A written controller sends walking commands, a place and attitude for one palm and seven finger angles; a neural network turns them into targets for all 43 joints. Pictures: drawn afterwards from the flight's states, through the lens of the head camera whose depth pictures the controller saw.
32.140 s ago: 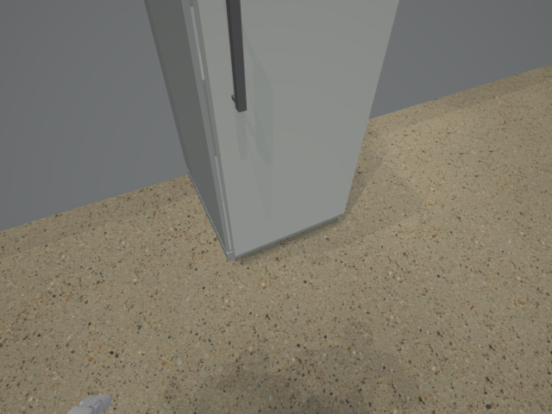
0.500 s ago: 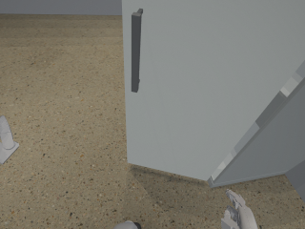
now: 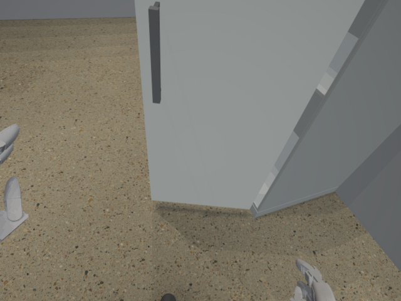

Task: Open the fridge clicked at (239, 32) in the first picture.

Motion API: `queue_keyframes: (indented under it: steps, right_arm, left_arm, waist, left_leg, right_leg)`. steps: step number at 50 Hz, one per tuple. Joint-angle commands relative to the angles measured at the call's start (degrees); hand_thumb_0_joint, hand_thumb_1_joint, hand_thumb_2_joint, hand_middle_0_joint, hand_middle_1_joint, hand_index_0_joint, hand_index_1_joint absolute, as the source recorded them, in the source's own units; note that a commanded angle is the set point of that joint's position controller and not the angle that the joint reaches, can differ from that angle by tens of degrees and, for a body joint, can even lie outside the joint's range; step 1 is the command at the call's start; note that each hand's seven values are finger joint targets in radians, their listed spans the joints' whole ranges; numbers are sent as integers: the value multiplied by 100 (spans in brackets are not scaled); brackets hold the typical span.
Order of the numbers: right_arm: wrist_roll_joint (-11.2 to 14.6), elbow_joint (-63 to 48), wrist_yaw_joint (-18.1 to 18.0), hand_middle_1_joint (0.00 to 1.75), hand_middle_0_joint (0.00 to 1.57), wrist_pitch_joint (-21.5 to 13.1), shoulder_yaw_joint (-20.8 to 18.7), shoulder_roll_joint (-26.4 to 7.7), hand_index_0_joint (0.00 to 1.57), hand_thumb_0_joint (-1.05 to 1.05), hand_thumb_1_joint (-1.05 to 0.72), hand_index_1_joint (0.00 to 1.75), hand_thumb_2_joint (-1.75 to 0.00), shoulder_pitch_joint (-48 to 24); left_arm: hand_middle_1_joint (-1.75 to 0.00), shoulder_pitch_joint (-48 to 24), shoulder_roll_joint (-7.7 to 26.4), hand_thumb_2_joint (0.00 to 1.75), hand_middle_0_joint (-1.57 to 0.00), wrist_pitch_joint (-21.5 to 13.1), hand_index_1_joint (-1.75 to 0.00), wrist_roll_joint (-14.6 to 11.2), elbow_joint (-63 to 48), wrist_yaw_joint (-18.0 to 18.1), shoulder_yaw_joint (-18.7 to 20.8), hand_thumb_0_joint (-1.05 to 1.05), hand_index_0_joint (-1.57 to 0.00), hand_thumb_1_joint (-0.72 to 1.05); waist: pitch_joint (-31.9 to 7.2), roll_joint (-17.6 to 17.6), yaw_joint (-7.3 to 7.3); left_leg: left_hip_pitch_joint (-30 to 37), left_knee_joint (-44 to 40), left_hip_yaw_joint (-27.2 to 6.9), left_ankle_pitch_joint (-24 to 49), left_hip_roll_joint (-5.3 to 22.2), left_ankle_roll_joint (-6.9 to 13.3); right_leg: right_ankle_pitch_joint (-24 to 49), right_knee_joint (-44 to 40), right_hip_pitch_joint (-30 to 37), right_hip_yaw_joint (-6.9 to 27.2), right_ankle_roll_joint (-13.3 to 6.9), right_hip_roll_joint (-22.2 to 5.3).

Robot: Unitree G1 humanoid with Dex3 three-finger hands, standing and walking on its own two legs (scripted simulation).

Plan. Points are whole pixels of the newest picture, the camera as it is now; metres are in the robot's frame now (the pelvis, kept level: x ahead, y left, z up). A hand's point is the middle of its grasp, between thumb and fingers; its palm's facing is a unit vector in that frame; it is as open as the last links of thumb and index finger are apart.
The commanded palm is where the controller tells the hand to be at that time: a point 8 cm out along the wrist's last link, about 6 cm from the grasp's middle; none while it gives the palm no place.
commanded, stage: stop stepping back and stand still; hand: left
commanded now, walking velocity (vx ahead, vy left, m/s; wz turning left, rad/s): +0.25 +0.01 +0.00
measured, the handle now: (156, 57) +0.67 +0.15 +0.14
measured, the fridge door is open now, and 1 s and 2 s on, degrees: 67 67 67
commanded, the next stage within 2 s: let the arm hang, fingers relaxed in 0.94 s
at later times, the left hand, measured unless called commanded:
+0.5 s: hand out of the picture +0.14 +0.28 +0.17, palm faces +0.46 -0.76 -0.46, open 7.5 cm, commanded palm +0.10 +0.32 +0.17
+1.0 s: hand out of the picture +0.18 +0.32 +0.15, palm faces +0.43 -0.78 -0.46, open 7.5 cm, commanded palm +0.12 +0.35 +0.17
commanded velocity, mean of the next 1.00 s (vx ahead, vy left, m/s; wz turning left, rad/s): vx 0.06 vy -0.02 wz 0.00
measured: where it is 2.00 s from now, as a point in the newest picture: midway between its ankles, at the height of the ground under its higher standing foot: outside the picture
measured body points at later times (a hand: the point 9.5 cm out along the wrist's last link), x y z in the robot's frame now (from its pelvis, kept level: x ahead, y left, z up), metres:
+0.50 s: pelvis -0.04 +0.02 -0.01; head -0.06 +0.02 +0.44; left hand +0.11 +0.32 +0.20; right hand +0.10 -0.21 -0.11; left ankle -0.02 +0.14 -0.70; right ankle -0.04 -0.05 -0.74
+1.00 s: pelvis -0.01 +0.05 -0.01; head -0.01 +0.06 +0.44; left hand +0.15 +0.36 +0.18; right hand +0.17 -0.17 -0.08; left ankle +0.01 +0.16 -0.74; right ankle -0.04 -0.06 -0.74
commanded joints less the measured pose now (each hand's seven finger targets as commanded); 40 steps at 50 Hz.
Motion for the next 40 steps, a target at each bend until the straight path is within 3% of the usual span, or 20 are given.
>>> queue_keyframes:
  steps: [1, 2, 3, 4, 8, 9, 10, 11, 13, 15, 17, 18, 19, 20, 22, 24, 27, 31, 33, 40]
  right_arm:
    - [-48, -548, -139, 30, 20, -116, -330, -922, 20, 0, -90, 30, -90, -678]
    - [-37, -425, -138, 30, 20, -130, -343, -937, 20, 0, -90, 30, -90, -607]
    - [68, -341, -161, 30, 20, -153, -362, -907, 20, 0, -90, 30, -90, -558]
    - [81, -303, -235, 30, 20, -183, -400, -1015, 20, 0, -90, 30, -90, -521]
    - [68, -229, -366, 30, 20, -308, -263, -966, 20, 0, -90, 30, -90, -770]
    - [48, -276, -377, 30, 20, -362, -240, -1048, 20, 0, -90, 30, -90, -703]
    - [62, -391, -360, 30, 20, -427, -233, -1082, 20, 0, -90, 30, -90, -671]
    - [68, -508, -322, 30, 20, -457, -250, -1055, 20, 0, -90, 30, -90, -797]
    - [-32, -445, -193, 30, 20, -543, -250, -865, 20, 0, -90, 30, -90, -704]
    - [-41, -478, -72, 30, 20, -533, -163, -754, 20, 0, -90, 30, -90, -712]
    - [-22, -514, -53, 30, 20, -442, -197, -855, 20, 0, -90, 30, -90, -697]
    - [-18, -565, -50, 30, 20, -400, -250, -860, 20, 0, -90, 30, -90, -668]
    - [0, -627, -39, 30, 20, -311, -293, -784, 20, 0, -90, 30, -90, -684]
    - [15, -562, -40, 30, 20, -368, -307, -825, 20, 0, -90, 30, -90, -575]
    - [23, -327, -38, 30, 20, -458, -264, -773, 20, 0, -90, 30, -90, -316]
    - [45, -305, -91, 30, 20, -476, -189, -734, 20, 0, -90, 30, -90, -477]
    - [16, -245, -181, 30, 20, -504, -145, -737, 20, 0, -90, 30, -90, -574]
    - [110, -452, -198, 30, 20, -534, -295, -1039, 20, 0, -90, 30, -90, -825]
    - [66, -414, -187, 30, 20, -512, -244, -943, 20, 0, -90, 30, -90, -783]
    - [96, -611, -127, 30, 20, -464, -247, -844, 20, 0, -90, 30, -90, -706]
  left_arm:
    - [-30, -888, 1013, 90, -20, -227, -30, -114, -1179, 254, 963, 0, -20, 90]
    - [-30, -1442, 931, 90, -20, -205, -30, -62, -897, 266, 862, 0, -20, 90]
    - [-30, -1936, 649, 90, -20, -142, -30, -39, -723, 225, 502, 0, -20, 90]
    - [-30, -1751, 311, 90, -20, -70, -30, 28, 65, 250, 266, 0, -20, 90]
    - [-30, -2551, 221, 90, -20, -124, -30, 225, 68, 343, -212, 0, -20, 90]
    - [-30, -2527, 238, 90, -20, -168, -30, 227, -26, 344, -154, 0, -20, 90]
    - [-30, -2429, 297, 90, -20, -273, -30, 216, -389, 350, -44, 0, -20, 90]
    - [-30, -2309, 537, 90, -20, -333, -30, 242, -736, 356, 248, 0, -20, 90]
    - [-30, -1713, 910, 90, -20, -366, -30, 159, -1019, 251, 667, 0, -20, 90]
    - [-30, -930, 571, 90, -20, -387, -30, 156, -923, 254, 554, 0, -20, 90]
    - [-30, -537, 592, 90, -20, -360, -30, 190, -742, 279, 677, 0, -20, 90]
    - [-30, -349, 649, 90, -20, -343, -30, 202, -489, 266, 767, 0, -20, 90]
    - [-30, -585, 687, 90, -20, -335, -30, 151, -440, 250, 772, 0, -20, 90]
    - [-30, -1100, 714, 90, -20, -422, -30, 88, -504, 277, 812, 0, -20, 90]
    - [-30, -1241, 507, 90, -20, -515, -30, 75, -75, 282, 662, 0, -20, 90]
    - [-30, -1549, 397, 90, -20, -530, -30, 117, 131, 269, 459, 0, -20, 90]
    - [-30, -1818, 215, 90, -20, -490, -30, 146, 383, 287, 172, 0, -20, 90]
    - [-30, -1956, 289, 90, -20, -523, -30, 167, -236, 263, 107, 0, -20, 90]
    - [-30, -1607, 481, 90, -20, -505, -30, 181, -241, 233, 371, 0, -20, 90]
    - [-30, -882, 451, 90, -20, -532, -30, 88, -326, 263, 563, 0, -20, 90]
  waist:
    - [-402, -649, 193]
    - [-303, -984, 113]
    - [-305, -1027, 33]
    - [245, -680, 5]
    - [530, 335, 6]
    - [539, 1043, 33]
    - [438, 1946, 36]
    - [77, 1967, 223]
    - [154, 1931, 106]
    - [129, 1512, 206]
    - [-153, 1235, 299]
    - [-154, 508, 340]
    - [-129, -636, 295]
    - [-93, -749, 258]
    - [-45, 31, 104]
    - [94, -157, 119]
    - [-3, -253, 164]
    - [-74, 404, 291]
    - [-86, 997, 242]
    - [-750, 736, 253]
  left_leg:
    - [723, 3497, -339, -1178, 126, -259]
    - [348, 4250, -623, -1229, 280, -298]
    - [240, 4457, -631, -1390, 221, -288]
    - [248, 3990, -559, -1384, 419, -173]
    - [970, 1378, 65, -1922, 340, 47]
    - [856, 534, -596, -2507, 582, 225]
    - [1047, -228, -1991, -2909, 1342, 580]
    - [721, -731, -2552, -3127, 1740, 737]
    - [2, -1344, -3098, -4206, 1793, 814]
    - [-503, -950, -2115, -3350, 1638, 732]
    - [-1259, 86, -1011, -3179, 1070, 327]
    - [-1528, 1395, -464, -2804, 543, 122]
    - [-1780, 3171, -5, -2238, 109, -53]
    - [-1750, 4206, -147, -2014, 131, -114]
    - [-1210, 4254, -397, -1738, 395, -130]
    - [-495, 3167, -193, -1591, 506, -99]
    - [888, 1527, 222, -887, 246, 1]
    - [1280, 677, -790, -258, 962, 261]
    - [925, 513, -738, -275, 838, 232]
    - [1065, 797, -411, 966, 710, 66]
  right_leg:
    - [-711, -2213, -1741, 2134, -1038, -2438]
    - [-1223, -2077, -1975, 2110, -1131, -2600]
    - [-1987, -2073, -2100, 2043, -952, -2320]
    - [-1503, -1876, -2134, 1769, -787, -2118]
    - [-1329, -698, -1859, 866, -425, -1500]
    - [-1101, 154, -1790, 617, -236, -1014]
    - [-515, 1242, -2027, 227, 62, -417]
    - [-244, 2019, -1580, -104, 201, -97]
    - [-274, 2653, -1299, 366, 140, -200]
    - [-27, 1519, -395, 314, 87, -350]
    - [170, 101, 1094, 205, 19, -262]
    - [-140, -588, 1139, 979, -255, -693]
    - [-977, -1549, 691, 3018, -801, -1845]
    - [-230, -1752, 388, 3638, -1079, -2389]
    - [644, -1425, -112, 2778, -1064, -2165]
    - [1832, -1069, -417, 1934, -831, -1949]
    - [1344, -831, -816, 1217, -363, -1449]
    - [1338, -327, -788, 935, 250, -756]
    - [1523, -238, -511, 757, 219, -661]
    - [2834, -274, 264, 686, 187, -698]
